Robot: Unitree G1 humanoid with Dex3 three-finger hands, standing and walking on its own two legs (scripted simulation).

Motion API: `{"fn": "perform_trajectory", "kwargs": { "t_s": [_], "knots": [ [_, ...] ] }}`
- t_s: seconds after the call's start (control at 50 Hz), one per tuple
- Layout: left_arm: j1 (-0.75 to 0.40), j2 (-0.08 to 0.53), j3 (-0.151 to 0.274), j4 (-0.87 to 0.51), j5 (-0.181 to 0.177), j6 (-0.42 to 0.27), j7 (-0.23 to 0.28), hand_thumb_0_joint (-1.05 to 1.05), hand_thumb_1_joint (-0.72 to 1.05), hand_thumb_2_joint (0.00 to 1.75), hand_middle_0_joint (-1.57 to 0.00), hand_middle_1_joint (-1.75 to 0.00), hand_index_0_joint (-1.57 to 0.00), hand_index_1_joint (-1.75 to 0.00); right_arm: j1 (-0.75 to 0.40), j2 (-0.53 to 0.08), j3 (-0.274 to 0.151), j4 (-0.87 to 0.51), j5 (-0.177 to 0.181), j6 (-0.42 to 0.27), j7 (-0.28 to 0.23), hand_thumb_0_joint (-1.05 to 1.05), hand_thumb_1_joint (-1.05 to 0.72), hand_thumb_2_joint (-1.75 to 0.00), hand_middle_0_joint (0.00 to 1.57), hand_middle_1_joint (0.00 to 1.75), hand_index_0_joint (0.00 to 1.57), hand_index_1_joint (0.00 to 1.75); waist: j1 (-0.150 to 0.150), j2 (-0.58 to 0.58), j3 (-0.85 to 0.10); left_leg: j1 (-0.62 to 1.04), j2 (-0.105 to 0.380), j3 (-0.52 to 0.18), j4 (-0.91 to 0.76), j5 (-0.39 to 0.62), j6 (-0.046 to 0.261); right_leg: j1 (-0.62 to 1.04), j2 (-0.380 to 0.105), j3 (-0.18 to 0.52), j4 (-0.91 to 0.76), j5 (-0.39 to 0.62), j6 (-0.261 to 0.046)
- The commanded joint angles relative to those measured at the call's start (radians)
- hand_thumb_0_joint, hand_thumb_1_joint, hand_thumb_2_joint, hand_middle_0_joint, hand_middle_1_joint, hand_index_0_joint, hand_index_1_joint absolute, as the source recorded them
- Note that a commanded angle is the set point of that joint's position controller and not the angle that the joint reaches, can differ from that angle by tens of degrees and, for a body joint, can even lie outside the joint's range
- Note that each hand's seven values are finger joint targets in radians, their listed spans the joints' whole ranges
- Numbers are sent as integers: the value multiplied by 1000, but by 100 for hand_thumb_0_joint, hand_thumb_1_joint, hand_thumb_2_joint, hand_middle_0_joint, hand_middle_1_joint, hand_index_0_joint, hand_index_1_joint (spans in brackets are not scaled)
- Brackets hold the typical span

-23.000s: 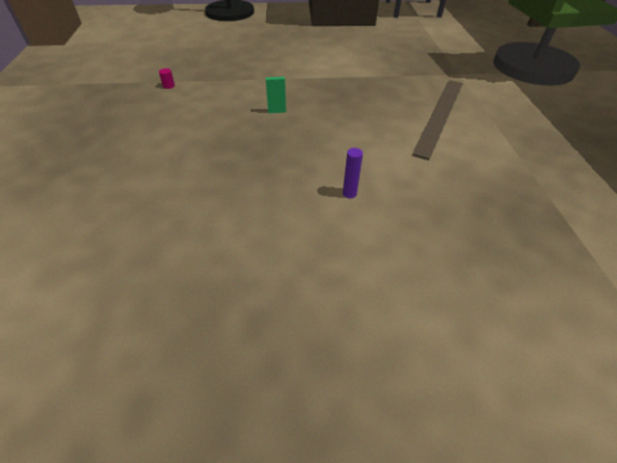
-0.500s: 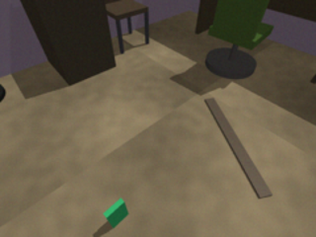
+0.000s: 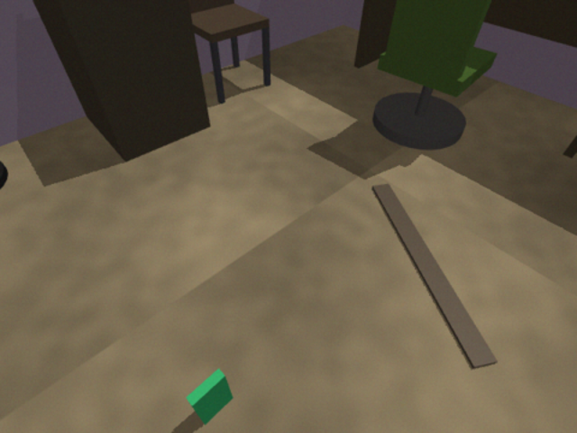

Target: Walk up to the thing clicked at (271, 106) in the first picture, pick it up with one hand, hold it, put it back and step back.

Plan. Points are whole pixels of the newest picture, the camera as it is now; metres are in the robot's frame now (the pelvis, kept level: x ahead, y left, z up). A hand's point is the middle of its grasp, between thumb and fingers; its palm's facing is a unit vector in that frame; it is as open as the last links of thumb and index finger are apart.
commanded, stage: stand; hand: left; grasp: from the side
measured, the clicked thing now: (211, 397) +0.36 +0.23 -0.68
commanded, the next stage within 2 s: go down in 0.52 s
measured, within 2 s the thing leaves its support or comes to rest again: neither
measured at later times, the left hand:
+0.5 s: hand out of the picture +0.07 +0.25 -0.16, palm faces -0.04 -0.94 -0.34, open 7.3 cm
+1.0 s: hand out of the picture +0.15 +0.27 -0.17, palm faces +0.05 -0.94 -0.35, open 13.8 cm
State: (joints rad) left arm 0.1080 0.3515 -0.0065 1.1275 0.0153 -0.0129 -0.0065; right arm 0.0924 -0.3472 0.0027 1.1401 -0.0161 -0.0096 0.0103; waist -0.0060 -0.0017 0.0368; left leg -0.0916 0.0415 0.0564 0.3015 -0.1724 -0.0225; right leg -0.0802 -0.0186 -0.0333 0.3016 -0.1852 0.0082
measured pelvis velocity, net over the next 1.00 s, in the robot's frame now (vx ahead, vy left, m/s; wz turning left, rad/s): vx -0.01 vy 0.00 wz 0.01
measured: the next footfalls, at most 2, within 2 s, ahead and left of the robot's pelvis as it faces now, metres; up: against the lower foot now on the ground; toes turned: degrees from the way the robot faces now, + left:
none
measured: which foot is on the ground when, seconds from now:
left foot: down 0.00-1.00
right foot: down 0.00-1.00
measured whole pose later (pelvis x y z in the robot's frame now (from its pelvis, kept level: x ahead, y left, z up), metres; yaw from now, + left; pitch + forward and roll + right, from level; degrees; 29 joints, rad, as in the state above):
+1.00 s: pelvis -0.01 +0.00 -0.03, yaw +1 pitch +8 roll -1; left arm 0.00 0.36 0.20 0.96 0.09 0.06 -0.05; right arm 0.25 -0.24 -0.02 0.75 0.02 -0.05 -0.02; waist -0.03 -0.01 -0.02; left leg -0.49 0.05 0.03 0.66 -0.31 -0.01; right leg -0.46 -0.03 -0.04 0.64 -0.32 0.01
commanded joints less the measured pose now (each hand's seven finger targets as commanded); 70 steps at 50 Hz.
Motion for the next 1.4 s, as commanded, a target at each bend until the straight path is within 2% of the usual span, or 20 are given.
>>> {"fn": "perform_trajectory", "kwargs": {
  "t_s": [0.0,0.32,0.58,0.6,0.62,0.64,0.66,0.68,0.72,0.76,0.8,0.88,0.9,0.94,0.98,1.04,1.08,1.1,1.2,1.38],
  "knots": [
    [-40,213,45,-62,-7,-16,16,0,90,90,-20,-30,-20,-30,-36,-216,-43,-61,5,-17,-18,0,-90,-90,20,30,20,30,3,14,-56,18,112,-89,-38,150,30,-5,-129,97,-45,174,-27],
    [-35,216,45,-59,-7,-14,14,0,90,90,-20,-30,-20,-30,-31,-213,-42,-57,5,-19,-16,0,-90,-90,20,30,20,30,4,8,-52,21,112,-99,-47,123,26,-24,-124,96,-43,126,-28],
    [-24,216,42,-62,-6,-17,17,0,90,90,-20,-30,-20,-30,-27,-215,-43,-60,5,-17,-16,0,-90,-90,20,30,20,30,4,0,-64,35,112,-95,-30,155,29,-26,-126,97,-38,181,-27],
    [-23,212,42,-61,-6,-17,16,0,82,82,-12,-22,-12,-22,-20,-217,-42,-60,4,-18,-17,0,-93,-90,21,30,20,30,3,3,-59,25,109,-89,-32,141,32,-21,-130,103,-46,183,-27],
    [-374,45,52,-412,-53,-104,32,0,74,74,-7,-14,-5,-14,14,-45,0,-341,75,-67,-39,0,-101,-94,20,30,20,30,-114,31,37,-119,-43,12,33,10,37,-238,8,22,23,86,-14],
    [-464,118,82,-332,-46,-94,39,0,66,66,-5,-6,-3,-6,64,-77,-9,-288,75,-64,-50,0,-103,-94,20,30,20,30,-80,-23,-19,-108,-43,7,55,2,45,-181,3,14,25,59,-6],
    [-284,213,147,-141,-27,-50,47,0,58,58,-4,-5,-2,-7,87,-109,-21,-277,72,-55,-54,0,-105,-94,20,30,20,30,-56,-48,-3,-135,-49,9,68,-21,45,-184,11,0,29,11,-12],
    [-209,220,166,-91,-18,-37,37,0,50,50,-4,-9,-4,-9,100,-107,-34,-301,72,-46,-53,0,-101,-93,20,30,20,30,-23,-34,-5,-174,-46,12,100,-4,43,-197,11,-2,56,11,-16],
    [-291,271,196,-144,16,-43,20,0,34,34,-3,-10,-4,-9,134,-106,-61,-338,60,-53,-63,0,-101,-93,20,30,20,30,-21,-35,-142,-159,-48,5,146,45,46,-187,8,6,112,71,-14],
    [-137,256,228,-73,61,-21,-7,0,25,23,-5,-12,-5,-11,166,-100,-84,-369,41,-60,-55,0,-99,-93,20,30,20,30,-6,-3,-222,-208,-55,-3,207,104,40,-184,1,7,182,138,-18],
    [-57,255,263,-117,78,-1,-20,0,11,20,-6,-12,-7,-11,172,-89,-92,-418,38,-65,-50,0,-97,-92,20,30,20,30,40,16,-301,-213,-63,-7,229,163,32,-132,2,2,214,181,-22],
    [-154,219,249,-214,77,52,-21,0,-12,12,-8,-10,-8,-9,132,-79,-88,-491,41,-70,-47,0,-94,-91,20,30,20,30,9,35,-222,-275,-52,-18,260,92,25,-258,16,-5,232,84,-28],
    [-124,212,253,-212,77,62,-24,0,-17,12,-9,-9,-8,-9,125,-81,-90,-507,41,-76,-43,0,-94,-91,20,30,20,30,10,39,-216,-298,-48,-19,287,79,24,-287,18,-9,260,63,-29],
    [-118,233,278,-293,64,64,-27,0,-28,12,-9,-9,-8,-10,132,-78,-93,-536,40,-86,-43,0,-92,-90,20,30,20,30,6,43,-246,-316,-41,-25,318,60,22,-323,25,-13,299,32,-31],
    [-55,172,251,-309,61,70,-42,0,-39,10,-9,-12,-8,-12,152,-71,-95,-549,37,-98,-42,0,-89,-90,20,30,20,30,-9,37,-237,-350,-36,-28,358,46,22,-371,27,-17,340,19,-30],
    [-95,204,276,-452,50,62,-50,0,-50,6,-11,-13,-10,-14,167,-71,-103,-567,33,-117,-49,0,-89,-89,20,30,20,30,-15,42,-310,-367,-30,-38,427,82,23,-402,23,-14,410,55,-25],
    [-54,166,257,-479,47,69,-54,0,-56,2,-12,-12,-12,-12,155,-65,-101,-588,31,-129,-51,0,-88,-89,20,30,20,30,-24,50,-298,-408,-24,-45,465,42,21,-465,23,-15,450,13,-25],
    [-73,188,270,-538,48,68,-49,0,-60,1,-12,-11,-11,-12,155,-66,-104,-599,30,-136,-54,0,-88,-89,20,30,20,30,-24,47,-322,-414,-19,-52,477,38,20,-485,26,-18,466,4,-26],
    [59,212,304,-670,44,119,-43,0,-61,0,-14,-9,-13,-9,153,-66,-97,-636,36,-153,-70,0,-87,-89,20,30,20,30,-10,81,-342,-440,-14,-70,499,14,19,-507,23,-19,501,-30,-27],
    [150,195,309,-805,27,225,-56,0,-61,0,-14,-7,-13,-8,140,-53,-82,-679,29,-185,-99,0,-89,-89,20,30,20,30,-32,104,-335,-505,-6,-86,580,33,20,-597,23,-28,572,-41,-25]
  ]
}}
